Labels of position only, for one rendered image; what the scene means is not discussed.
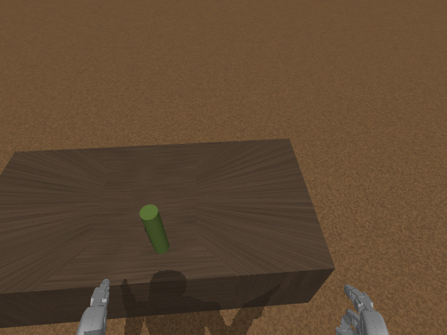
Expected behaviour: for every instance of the can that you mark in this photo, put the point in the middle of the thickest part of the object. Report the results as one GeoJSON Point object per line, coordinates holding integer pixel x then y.
{"type": "Point", "coordinates": [153, 224]}

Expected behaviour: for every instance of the right robot hand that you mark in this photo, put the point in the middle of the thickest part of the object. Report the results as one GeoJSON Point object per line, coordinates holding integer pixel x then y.
{"type": "Point", "coordinates": [369, 322]}

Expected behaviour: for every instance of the left robot hand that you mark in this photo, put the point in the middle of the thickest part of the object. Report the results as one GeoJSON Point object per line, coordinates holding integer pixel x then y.
{"type": "Point", "coordinates": [93, 320]}

